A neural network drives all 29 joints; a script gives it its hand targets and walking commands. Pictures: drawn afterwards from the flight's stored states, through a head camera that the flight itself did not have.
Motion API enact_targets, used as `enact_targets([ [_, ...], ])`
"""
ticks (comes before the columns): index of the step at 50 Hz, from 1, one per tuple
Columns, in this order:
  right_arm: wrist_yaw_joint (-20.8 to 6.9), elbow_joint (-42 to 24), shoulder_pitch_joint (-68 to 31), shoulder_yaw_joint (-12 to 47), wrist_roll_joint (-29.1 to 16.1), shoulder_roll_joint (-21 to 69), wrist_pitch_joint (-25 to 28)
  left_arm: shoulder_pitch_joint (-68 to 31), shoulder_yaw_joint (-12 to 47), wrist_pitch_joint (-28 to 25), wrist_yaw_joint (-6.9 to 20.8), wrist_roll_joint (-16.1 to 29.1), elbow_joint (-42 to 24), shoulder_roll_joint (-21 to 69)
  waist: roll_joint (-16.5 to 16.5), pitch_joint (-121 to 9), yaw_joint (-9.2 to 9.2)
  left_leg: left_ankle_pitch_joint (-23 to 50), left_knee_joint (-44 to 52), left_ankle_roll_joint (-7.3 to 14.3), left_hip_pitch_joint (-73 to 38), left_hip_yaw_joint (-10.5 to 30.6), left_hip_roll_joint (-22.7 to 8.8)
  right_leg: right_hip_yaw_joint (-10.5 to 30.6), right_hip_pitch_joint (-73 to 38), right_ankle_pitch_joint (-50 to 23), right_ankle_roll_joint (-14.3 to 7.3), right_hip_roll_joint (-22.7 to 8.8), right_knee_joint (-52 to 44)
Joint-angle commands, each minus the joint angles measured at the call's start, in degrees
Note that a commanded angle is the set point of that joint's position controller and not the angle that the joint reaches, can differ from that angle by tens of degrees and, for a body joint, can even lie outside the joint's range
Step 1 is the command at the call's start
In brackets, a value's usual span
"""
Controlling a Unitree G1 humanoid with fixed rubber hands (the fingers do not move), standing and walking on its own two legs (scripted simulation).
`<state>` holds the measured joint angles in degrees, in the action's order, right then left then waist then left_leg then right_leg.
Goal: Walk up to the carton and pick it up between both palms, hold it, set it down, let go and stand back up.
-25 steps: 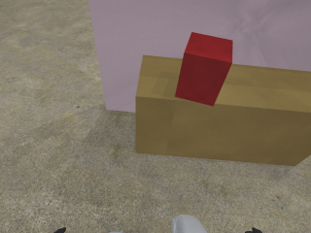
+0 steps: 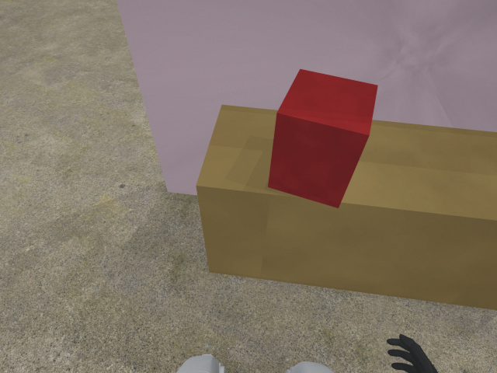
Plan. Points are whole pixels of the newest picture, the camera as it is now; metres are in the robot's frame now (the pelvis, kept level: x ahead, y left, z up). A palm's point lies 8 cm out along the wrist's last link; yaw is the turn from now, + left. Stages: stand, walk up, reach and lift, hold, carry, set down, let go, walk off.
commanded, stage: walk up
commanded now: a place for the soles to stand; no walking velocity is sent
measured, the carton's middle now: (319, 139) +0.69 -0.14 -0.05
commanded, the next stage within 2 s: none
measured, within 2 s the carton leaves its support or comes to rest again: neither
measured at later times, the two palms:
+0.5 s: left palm (183, 317) +0.23 +0.14 -0.09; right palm (470, 310) +0.26 -0.38 -0.08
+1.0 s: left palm (196, 271) +0.29 +0.12 -0.04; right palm (459, 262) +0.34 -0.38 -0.05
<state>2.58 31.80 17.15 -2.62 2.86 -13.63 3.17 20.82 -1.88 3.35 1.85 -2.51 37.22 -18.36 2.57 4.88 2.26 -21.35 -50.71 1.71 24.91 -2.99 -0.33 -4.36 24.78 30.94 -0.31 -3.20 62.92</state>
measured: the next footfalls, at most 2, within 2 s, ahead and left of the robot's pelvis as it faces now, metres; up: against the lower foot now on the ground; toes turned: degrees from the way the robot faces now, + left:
right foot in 0.24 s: +0.21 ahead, -0.23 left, +0.00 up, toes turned -9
left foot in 0.52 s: +0.23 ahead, -0.01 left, +0.00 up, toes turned +3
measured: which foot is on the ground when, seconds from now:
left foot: down 0.00-0.24, up 0.26-0.50, down 0.52-1.00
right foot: up 0.00-0.22, down 0.24-1.00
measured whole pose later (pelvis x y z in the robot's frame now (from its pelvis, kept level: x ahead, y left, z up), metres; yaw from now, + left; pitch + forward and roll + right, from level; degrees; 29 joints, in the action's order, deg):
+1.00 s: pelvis +0.17 -0.14 +0.04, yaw +3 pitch -2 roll +0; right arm -1.0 39.4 7.8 -0.7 0.1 -15.1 -0.6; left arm 14.2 0.4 -0.3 0.6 0.3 33.4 -15.8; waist -0.8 2.8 0.2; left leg -16.1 -34.5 -0.2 16.7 0.3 -0.2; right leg -12.1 13.4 19.4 -2.1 -3.4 34.6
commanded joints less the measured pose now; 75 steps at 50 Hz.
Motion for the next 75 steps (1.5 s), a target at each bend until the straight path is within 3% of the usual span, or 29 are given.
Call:
enact_targets([
  [1,2.83,-1.51,7.67,-5.09,1.52,-15.59,0.19,-9.58,-1.50,-0.12,0.86,0.11,-9.93,-5.68,-6.13,3.98,-7.04,-21.11,34.29,17.02,-20.93,43.91,-26.43,7.12,32.07,-1.69,2.15,-3.42,14.01],
  [5,2.03,-0.84,1.32,-3.52,1.37,-12.98,1.83,-6.00,-2.31,-0.64,1.48,-0.08,-9.61,-4.31,-11.62,1.23,-3.65,4.89,29.20,15.12,-14.72,25.28,-22.50,10.01,20.40,-3.98,2.73,-5.84,7.11],
  [7,1.55,-0.42,0.83,-3.80,1.32,-14.04,1.77,-6.44,-2.19,-1.18,2.20,0.81,-10.33,-2.83,-14.77,1.08,-3.75,10.36,26.75,13.44,-12.87,18.17,-20.01,7.20,15.43,-4.71,2.05,-5.81,-3.14],
  [9,1.02,-0.63,-0.22,-4.20,1.19,-14.79,1.09,-5.06,-2.60,-2.12,2.82,1.16,-9.93,-2.07,-15.52,-1.07,-2.87,9.17,23.92,11.05,-7.28,11.84,-17.31,2.13,4.01,-7.39,0.58,-3.64,-12.21],
  [11,0.39,-0.91,-2.32,-3.75,0.52,-14.50,0.00,2.15,-4.12,-3.05,3.07,0.81,-7.99,-3.04,-10.82,-3.45,1.43,-0.59,18.11,8.17,4.41,6.32,-13.85,-4.20,-14.72,-16.38,-0.87,1.05,-20.41],
  [12,-0.07,-0.96,-1.06,-2.68,0.41,-11.38,-0.81,7.98,-5.27,-3.65,2.62,0.55,-5.89,-5.10,-3.79,-5.53,3.64,-2.91,7.94,5.66,9.60,2.27,-9.93,-4.06,-24.07,-16.10,-1.40,3.64,-22.03],
  [13,-0.59,-2.55,1.59,-0.69,-0.71,-6.33,-1.19,10.04,-6.72,-4.33,1.68,-0.21,-6.16,-11.30,10.33,-8.60,5.53,-7.33,-9.57,1.09,16.29,-3.56,-3.49,13.45,-27.21,-2.71,-6.41,-6.06,-30.73],
  [14,-0.31,-5.48,0.07,-1.20,-2.19,-6.61,-1.54,9.03,-6.39,-4.22,0.86,0.34,-7.94,-15.47,14.96,-10.48,6.67,-19.02,-21.15,-1.23,18.98,0.31,2.68,39.44,-22.57,8.54,-15.25,-18.46,-45.71],
  [15,0.02,-6.51,-4.36,-1.73,-1.63,-9.86,-2.25,5.84,-5.85,-3.99,-0.20,1.15,-8.02,-14.38,6.24,-6.50,6.63,-15.78,-29.02,-1.09,19.99,8.47,-0.68,44.77,-18.69,13.62,-18.70,-22.42,-48.91],
  [16,-0.17,-5.96,-4.48,-1.82,-1.67,-10.11,-2.43,2.58,-5.41,-3.95,-1.19,1.10,-8.01,-13.64,3.86,-2.46,4.88,-11.68,-30.99,-1.22,21.65,9.17,-2.27,42.25,-15.27,12.11,-18.86,-22.73,-47.48],
  [19,-0.94,-3.00,2.05,-2.28,-0.83,-9.73,-2.24,-3.24,-3.56,-4.47,-2.58,-0.18,-7.31,-9.30,4.56,-1.88,0.48,-8.33,-24.99,-1.94,12.84,7.97,-4.80,29.21,-7.55,-1.70,-16.73,-20.28,-43.82],
  [22,-1.55,-3.32,0.90,-1.37,-1.69,-7.55,-2.40,-4.51,-2.21,-5.09,-3.05,0.02,-6.67,-8.29,6.06,-2.90,-0.39,-12.42,-11.39,-2.40,5.60,5.63,-4.24,20.85,-6.12,-26.98,-15.64,-19.92,-39.04],
  [24,-1.64,-2.42,1.30,-0.99,-2.01,-6.68,-2.21,-5.47,-1.40,-4.73,-3.05,0.69,-7.24,-8.05,7.05,-5.69,-1.46,-5.96,0.34,-1.57,-1.89,3.52,-3.31,14.91,-6.51,-41.62,-12.70,-17.81,-33.48],
  [26,-1.77,-1.74,3.22,-1.75,-1.62,-8.19,-1.42,-8.17,-0.22,-4.25,-2.47,2.11,-8.31,-7.80,4.35,-8.83,-4.61,12.37,15.70,0.73,-14.86,4.32,-2.55,9.21,-0.47,-39.68,-7.02,-14.94,-27.88],
  [27,-1.71,-2.17,1.43,-2.36,-0.91,-11.70,-0.99,-6.82,0.67,-4.29,-1.92,3.05,-9.01,-5.39,-3.56,-10.37,-4.45,17.87,20.35,3.59,-18.52,14.96,-8.37,5.03,3.55,-30.58,-3.02,-11.23,-22.68],
  [28,-1.67,-2.44,-3.40,-2.76,-2.19,-14.49,-1.10,-3.99,0.98,-3.71,-1.90,4.07,-8.85,-3.20,-7.97,-12.81,-1.76,16.50,23.95,9.96,-10.65,27.33,-16.84,1.01,-2.79,-13.29,0.58,-2.61,-17.93],
  [29,-1.89,-1.81,-5.06,-2.28,-3.40,-13.52,-1.66,-4.71,0.42,-2.95,-2.38,3.82,-8.13,-4.25,-5.47,-10.77,-2.06,12.59,23.92,12.45,-5.39,24.32,-15.93,2.74,-7.68,-7.27,0.39,-1.05,-20.19],
  [32,-2.23,-1.47,-9.36,0.09,-3.55,-9.45,-2.43,-4.68,0.11,-4.26,-1.99,2.94,-7.36,-5.89,-3.45,-7.93,-1.23,15.07,17.88,3.62,-4.44,11.58,-6.86,6.36,-9.69,-18.16,-1.93,-6.66,-33.98],
  [34,-2.45,-0.46,-8.30,0.20,-2.68,-8.55,-2.77,-4.43,-0.34,-5.32,-1.90,2.77,-7.04,-7.83,-3.65,-8.56,-2.52,19.26,15.15,1.29,-11.44,8.08,-4.66,8.47,-6.59,-25.85,-3.80,-10.89,-36.47],
  [36,-2.70,0.27,-9.03,0.24,-2.45,-8.42,-2.50,-3.77,0.02,-5.61,-1.87,2.97,-7.03,-7.04,-2.88,-10.46,-2.37,24.23,16.68,2.12,-13.12,9.04,-5.69,4.78,-9.24,-31.98,-3.19,-9.36,-34.67],
  [40,-3.02,1.17,-10.84,0.21,-2.73,-8.43,-2.40,-3.57,0.02,-5.06,-1.66,2.93,-7.48,-6.35,-1.55,-10.33,-1.75,25.17,17.90,2.38,-12.85,8.62,-5.71,2.24,-11.43,-31.87,-2.96,-8.35,-35.33],
  [67,-3.77,4.50,-7.21,-0.67,-2.89,-9.19,-2.43,-4.33,-0.74,-4.41,-1.57,2.59,-6.83,-6.21,-2.29,-4.86,-2.10,15.36,23.18,1.47,-8.37,11.42,-3.58,0.34,-11.74,-14.53,-3.36,-8.51,-40.27],
  [68,-4.46,5.21,-1.08,-2.01,-1.01,-8.41,-1.94,2.64,-2.49,-4.70,-1.15,0.55,-5.08,-7.16,0.03,-10.16,-1.34,-12.92,19.86,2.83,-7.72,9.53,-0.76,1.48,-16.58,12.26,-5.49,-7.42,-40.19],
  [69,-4.83,4.02,-2.77,-2.50,-0.79,-8.64,-1.93,3.94,-3.48,-4.53,-1.25,0.03,-4.46,-8.82,1.14,-2.76,-0.54,-15.87,16.27,2.32,1.02,7.73,0.61,6.45,-15.99,19.25,-7.38,-11.22,-43.67],
  [70,-5.18,2.60,-5.02,-2.53,-0.85,-7.26,-1.76,4.74,-3.96,-4.49,-1.36,-0.04,-3.84,-10.43,4.06,2.40,0.78,-9.95,10.80,1.07,7.32,3.05,1.21,12.82,-16.86,23.00,-10.56,-17.04,-49.61],
  [71,-5.51,1.25,-6.22,-2.58,-0.76,-6.64,-1.54,4.08,-4.36,-4.58,-1.64,-0.23,-3.50,-11.15,4.04,6.07,1.37,-5.77,7.83,0.48,11.16,2.00,-0.56,17.49,-16.99,22.79,-13.45,-21.66,-53.15],
  [72,-5.74,0.46,-6.01,-2.79,-0.79,-6.91,-1.24,3.92,-4.41,-4.82,-1.92,-0.54,-3.00,-11.12,3.24,7.25,1.41,-5.82,7.38,0.35,11.53,2.96,-2.31,18.03,-16.16,20.99,-14.36,-22.99,-54.17],
  [74,-5.92,0.39,-2.08,-3.32,-0.88,-6.55,-0.53,1.47,-3.89,-4.88,-1.79,-0.58,-1.95,-10.56,1.77,4.76,-1.42,-4.43,12.92,0.99,1.11,3.29,-3.22,12.43,-9.83,17.18,-12.62,-20.95,-51.19],
  [75,-5.87,1.22,1.97,-4.03,-0.84,-6.45,0.05,-0.93,-3.54,-4.63,-1.42,-0.13,-1.96,-10.08,1.22,2.83,-3.96,-2.27,16.09,1.77,-10.42,2.90,-1.83,6.18,-1.61,16.39,-9.69,-17.47,-47.42],
])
